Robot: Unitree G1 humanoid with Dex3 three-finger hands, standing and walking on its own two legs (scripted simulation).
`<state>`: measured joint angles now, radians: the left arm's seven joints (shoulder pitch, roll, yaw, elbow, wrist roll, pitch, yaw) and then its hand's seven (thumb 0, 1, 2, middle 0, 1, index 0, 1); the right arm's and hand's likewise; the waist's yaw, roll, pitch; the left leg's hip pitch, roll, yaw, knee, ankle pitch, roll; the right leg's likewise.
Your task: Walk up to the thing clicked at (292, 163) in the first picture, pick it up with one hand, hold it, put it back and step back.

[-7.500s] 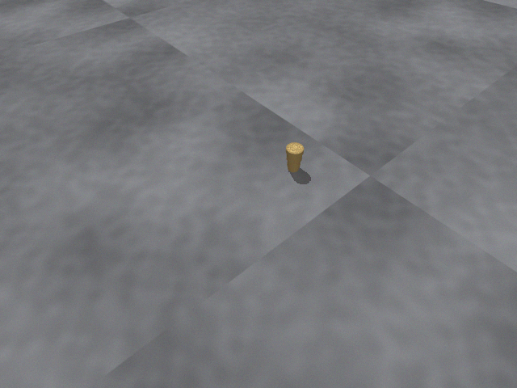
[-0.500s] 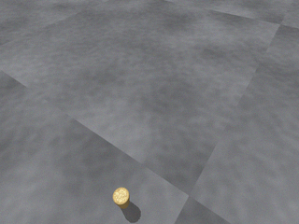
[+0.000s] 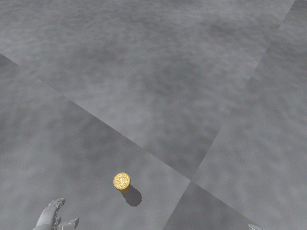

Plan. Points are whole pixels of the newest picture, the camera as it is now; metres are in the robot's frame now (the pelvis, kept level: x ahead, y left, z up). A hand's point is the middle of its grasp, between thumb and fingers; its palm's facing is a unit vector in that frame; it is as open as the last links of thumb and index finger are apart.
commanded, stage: go down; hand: left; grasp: from the side
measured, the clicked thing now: (123, 184) +0.42 +0.20 -0.69
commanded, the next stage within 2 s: none
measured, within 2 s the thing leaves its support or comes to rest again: neither
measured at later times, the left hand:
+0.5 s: hand (65, 229) +0.16 +0.27 -0.17, palm faces +0.02 -0.94 -0.35, open 16.6 cm
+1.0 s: hand (62, 222) +0.18 +0.31 -0.21, palm faces +0.08 -0.93 -0.35, open 17.1 cm
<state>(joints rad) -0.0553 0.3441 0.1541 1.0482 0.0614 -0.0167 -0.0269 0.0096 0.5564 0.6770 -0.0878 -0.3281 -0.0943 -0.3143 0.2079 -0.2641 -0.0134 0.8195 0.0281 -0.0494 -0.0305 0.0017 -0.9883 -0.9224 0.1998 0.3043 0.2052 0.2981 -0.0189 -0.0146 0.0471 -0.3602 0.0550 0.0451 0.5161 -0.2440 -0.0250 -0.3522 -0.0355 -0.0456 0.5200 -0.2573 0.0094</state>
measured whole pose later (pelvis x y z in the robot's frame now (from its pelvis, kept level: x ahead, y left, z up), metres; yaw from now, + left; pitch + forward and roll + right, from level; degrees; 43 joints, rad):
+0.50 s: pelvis +0.01 +0.01 -0.04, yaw +0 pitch +12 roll -2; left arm 0.20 0.33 0.19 0.55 0.08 0.22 -0.05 0.00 -0.46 0.26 -0.07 -0.28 -0.07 -0.27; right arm 0.23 -0.25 -0.02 0.62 0.02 -0.13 -0.06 0.01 -0.85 -0.89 0.20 0.30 0.21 0.30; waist -0.03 0.00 -0.08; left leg -0.68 0.06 0.02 0.92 -0.45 -0.01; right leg -0.65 -0.04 -0.05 0.88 -0.44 0.03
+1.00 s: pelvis -0.02 +0.01 -0.11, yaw +0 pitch +20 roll -3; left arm 0.12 0.42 0.30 0.52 0.02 0.13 -0.12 0.00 -0.57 0.19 -0.10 -0.22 -0.09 -0.22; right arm 0.22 -0.25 0.00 0.57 -0.01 -0.23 -0.09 0.01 -0.89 -0.89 0.20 0.30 0.21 0.30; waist -0.04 0.00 -0.13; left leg -1.07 0.07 -0.02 1.26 -0.54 -0.01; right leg -1.02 -0.04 -0.06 1.21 -0.53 0.02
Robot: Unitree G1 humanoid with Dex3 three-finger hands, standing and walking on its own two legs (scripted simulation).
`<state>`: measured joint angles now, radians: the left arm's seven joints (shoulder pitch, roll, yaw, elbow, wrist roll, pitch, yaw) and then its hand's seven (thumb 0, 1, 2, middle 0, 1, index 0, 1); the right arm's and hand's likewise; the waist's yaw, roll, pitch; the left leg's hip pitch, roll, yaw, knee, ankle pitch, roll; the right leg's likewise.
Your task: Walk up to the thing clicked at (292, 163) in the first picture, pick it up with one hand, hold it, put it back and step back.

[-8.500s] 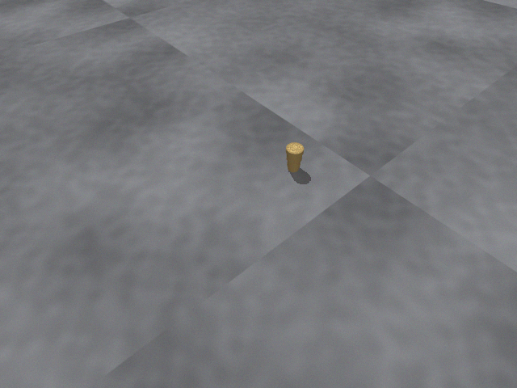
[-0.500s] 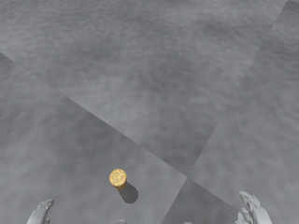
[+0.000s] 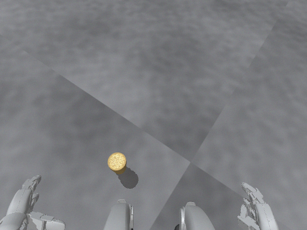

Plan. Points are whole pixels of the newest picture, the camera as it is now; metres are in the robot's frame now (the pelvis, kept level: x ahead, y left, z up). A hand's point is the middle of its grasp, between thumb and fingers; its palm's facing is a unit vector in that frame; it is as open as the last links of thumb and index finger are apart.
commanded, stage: go down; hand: left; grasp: from the side
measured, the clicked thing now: (118, 165) +0.44 +0.19 -0.59
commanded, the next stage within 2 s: approach in 1.78 s
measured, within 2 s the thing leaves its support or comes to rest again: neither
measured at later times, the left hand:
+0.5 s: hand (51, 172) +0.31 +0.35 -0.20, palm faces +0.13 -0.96 -0.25, open 16.7 cm
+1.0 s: hand (54, 165) +0.35 +0.37 -0.25, palm faces +0.12 -0.98 -0.18, open 16.9 cm
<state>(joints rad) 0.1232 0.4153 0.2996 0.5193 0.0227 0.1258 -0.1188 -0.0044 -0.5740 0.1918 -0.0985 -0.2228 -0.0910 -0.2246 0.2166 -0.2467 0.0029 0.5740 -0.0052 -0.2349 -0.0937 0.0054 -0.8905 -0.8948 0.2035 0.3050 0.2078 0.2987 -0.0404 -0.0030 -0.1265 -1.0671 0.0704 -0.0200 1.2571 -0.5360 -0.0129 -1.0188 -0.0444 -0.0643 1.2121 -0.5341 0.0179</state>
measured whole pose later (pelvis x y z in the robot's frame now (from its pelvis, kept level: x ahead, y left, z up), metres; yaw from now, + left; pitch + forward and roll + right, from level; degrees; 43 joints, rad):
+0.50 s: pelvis -0.05 +0.00 -0.16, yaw -2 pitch +32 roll -3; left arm -0.38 0.66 0.63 0.95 -0.06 -0.36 -0.45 -0.01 -0.39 0.14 -0.05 -0.13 -0.04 -0.12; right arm 0.14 -0.31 0.03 0.66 -0.03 -0.15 -0.04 0.01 -0.89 -0.90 0.20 0.30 0.21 0.30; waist -0.05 -0.02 -0.15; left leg -1.76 0.07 -0.06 1.84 -0.64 -0.02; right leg -1.71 -0.05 -0.05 1.81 -0.65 0.01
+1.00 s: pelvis -0.06 +0.00 -0.24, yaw -4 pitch +32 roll -5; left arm -0.56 0.80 0.74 1.05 -0.10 -0.39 -0.59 -0.01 -0.40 0.09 -0.03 -0.08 -0.03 -0.07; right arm 0.12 -0.35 0.07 0.69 -0.05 -0.14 -0.02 0.00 -0.91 -0.91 0.20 0.30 0.21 0.30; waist -0.08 -0.03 -0.11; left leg -2.01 0.07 -0.10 2.10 -0.66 -0.01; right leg -1.95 -0.04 -0.06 2.05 -0.67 0.01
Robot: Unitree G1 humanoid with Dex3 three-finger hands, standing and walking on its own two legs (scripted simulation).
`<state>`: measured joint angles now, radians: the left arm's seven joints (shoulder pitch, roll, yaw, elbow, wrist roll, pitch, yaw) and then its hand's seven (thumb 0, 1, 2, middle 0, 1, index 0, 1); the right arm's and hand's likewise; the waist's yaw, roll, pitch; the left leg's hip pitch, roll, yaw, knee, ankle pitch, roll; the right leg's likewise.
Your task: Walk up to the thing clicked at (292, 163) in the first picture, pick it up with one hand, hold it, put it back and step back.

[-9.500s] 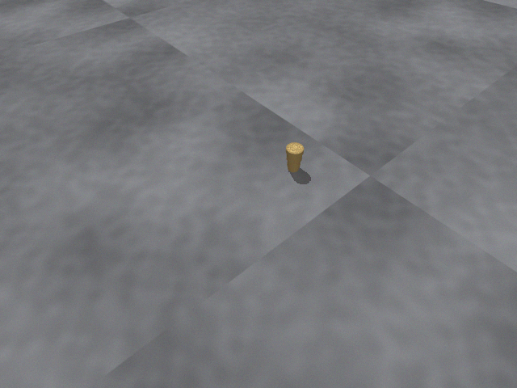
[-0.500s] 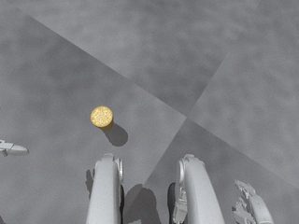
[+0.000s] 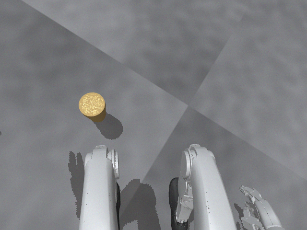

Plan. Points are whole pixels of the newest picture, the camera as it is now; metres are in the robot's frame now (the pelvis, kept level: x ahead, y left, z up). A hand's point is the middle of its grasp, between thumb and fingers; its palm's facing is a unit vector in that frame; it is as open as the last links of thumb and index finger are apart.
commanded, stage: go down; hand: left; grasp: from the side
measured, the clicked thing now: (95, 110) +0.49 +0.22 -0.35
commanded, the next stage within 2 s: approach in 0.78 s
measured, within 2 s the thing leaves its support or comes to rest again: neither
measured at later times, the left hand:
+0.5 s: hand out of the picture +0.41 +0.41 -0.03, palm faces +0.18 -0.97 -0.14, open 17.0 cm
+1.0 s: hand out of the picture +0.42 +0.41 -0.05, palm faces +0.19 -0.98 -0.11, open 17.1 cm
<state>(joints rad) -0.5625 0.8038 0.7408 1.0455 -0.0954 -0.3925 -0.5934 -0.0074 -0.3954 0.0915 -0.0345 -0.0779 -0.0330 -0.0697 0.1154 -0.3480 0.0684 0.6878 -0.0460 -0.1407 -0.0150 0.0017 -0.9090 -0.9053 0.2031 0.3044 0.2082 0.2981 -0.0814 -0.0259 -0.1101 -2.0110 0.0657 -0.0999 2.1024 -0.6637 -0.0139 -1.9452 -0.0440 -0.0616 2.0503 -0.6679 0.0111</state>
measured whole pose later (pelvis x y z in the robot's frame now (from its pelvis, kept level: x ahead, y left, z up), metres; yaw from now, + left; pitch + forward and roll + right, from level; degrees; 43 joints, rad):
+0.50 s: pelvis +0.00 +0.00 -0.04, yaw -1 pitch +32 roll -6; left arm -0.65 0.90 0.79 1.11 -0.12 -0.39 -0.65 -0.01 -0.41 0.11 -0.03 -0.08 -0.03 -0.08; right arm 0.13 -0.36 0.10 0.71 -0.05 -0.14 -0.01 0.00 -0.91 -0.91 0.20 0.30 0.21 0.30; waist -0.10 -0.03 -0.08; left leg -2.14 0.06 -0.12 2.24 -0.67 -0.01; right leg -2.06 -0.04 -0.06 2.18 -0.68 0.02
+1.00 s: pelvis +0.00 +0.00 -0.06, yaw -2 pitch +31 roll -7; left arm -0.69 0.95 0.82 1.15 -0.15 -0.42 -0.69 -0.01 -0.45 0.09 -0.05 -0.08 -0.03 -0.09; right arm 0.10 -0.37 0.13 0.70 -0.07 -0.13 0.00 0.00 -0.92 -0.91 0.20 0.30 0.21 0.30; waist -0.11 -0.04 -0.05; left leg -2.18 0.06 -0.14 2.30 -0.68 -0.01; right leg -2.10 -0.04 -0.07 2.23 -0.68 0.02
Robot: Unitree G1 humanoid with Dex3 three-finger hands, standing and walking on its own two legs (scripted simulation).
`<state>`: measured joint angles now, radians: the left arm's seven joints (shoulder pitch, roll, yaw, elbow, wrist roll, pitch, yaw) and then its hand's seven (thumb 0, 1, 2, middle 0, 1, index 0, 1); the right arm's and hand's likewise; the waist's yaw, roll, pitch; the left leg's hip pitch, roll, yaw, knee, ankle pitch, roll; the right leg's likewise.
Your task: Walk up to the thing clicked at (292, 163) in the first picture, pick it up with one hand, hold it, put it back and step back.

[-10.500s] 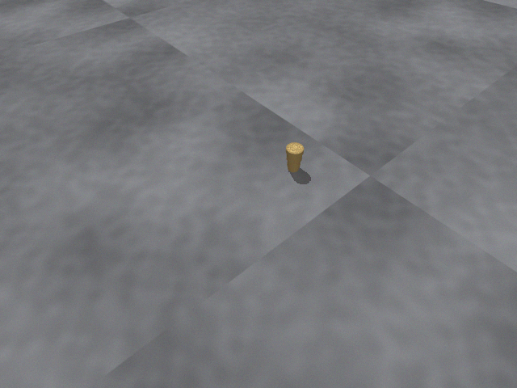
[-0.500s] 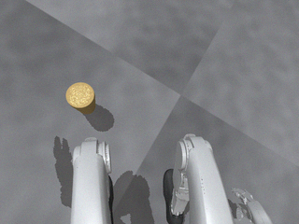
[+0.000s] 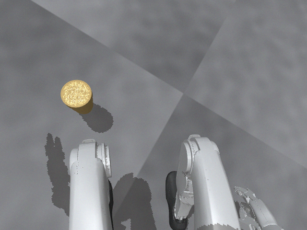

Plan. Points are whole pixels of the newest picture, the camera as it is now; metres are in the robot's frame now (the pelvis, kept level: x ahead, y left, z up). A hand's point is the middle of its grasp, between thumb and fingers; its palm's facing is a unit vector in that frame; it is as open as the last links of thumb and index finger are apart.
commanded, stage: approach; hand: left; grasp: from the side
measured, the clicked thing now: (80, 100) +0.49 +0.23 -0.29
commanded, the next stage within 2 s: close in in 0.40 s
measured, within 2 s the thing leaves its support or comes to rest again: leaves its support in 1.90 s
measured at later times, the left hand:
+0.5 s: hand (37, 100) +0.44 +0.33 -0.18, palm faces +0.14 -0.99 +0.00, open 17.5 cm
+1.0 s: hand (68, 105) +0.45 +0.26 -0.23, palm faces +0.18 -0.98 -0.01, open 17.5 cm
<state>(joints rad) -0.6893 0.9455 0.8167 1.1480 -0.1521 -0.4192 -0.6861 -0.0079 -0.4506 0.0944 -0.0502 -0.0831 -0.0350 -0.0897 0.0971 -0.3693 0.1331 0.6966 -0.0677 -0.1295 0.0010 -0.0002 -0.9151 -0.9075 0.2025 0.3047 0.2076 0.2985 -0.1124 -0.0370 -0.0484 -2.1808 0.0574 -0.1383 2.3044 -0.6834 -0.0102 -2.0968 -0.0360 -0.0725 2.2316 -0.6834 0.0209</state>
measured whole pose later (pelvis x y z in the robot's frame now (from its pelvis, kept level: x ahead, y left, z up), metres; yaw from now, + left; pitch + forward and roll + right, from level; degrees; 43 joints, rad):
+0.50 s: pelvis -0.01 +0.01 -0.06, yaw -5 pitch +21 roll -12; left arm -0.72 0.90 0.74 1.35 -0.14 -0.80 -0.54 -0.01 -0.57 0.06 -0.06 -0.10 -0.05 -0.11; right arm -0.07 -0.37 0.34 0.63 -0.23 -0.06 0.06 0.00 -0.93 -0.91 0.20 0.31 0.21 0.30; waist -0.22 -0.19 0.18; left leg -2.26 0.05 -0.26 2.56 -0.71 -0.01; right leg -2.13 0.01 -0.15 2.40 -0.66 0.05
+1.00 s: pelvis -0.02 +0.02 -0.08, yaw -9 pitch +13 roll -15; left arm -0.68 0.87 0.61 1.46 -0.13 -1.03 -0.21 -0.01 -0.54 0.05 -0.05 -0.07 -0.05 -0.07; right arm -0.15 -0.40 0.49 0.55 -0.34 0.00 0.11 0.00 -0.94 -0.91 0.20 0.31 0.21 0.30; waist -0.27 -0.25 0.30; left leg -2.23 0.05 -0.36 2.65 -0.69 -0.01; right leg -2.08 0.05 -0.21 2.42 -0.60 0.07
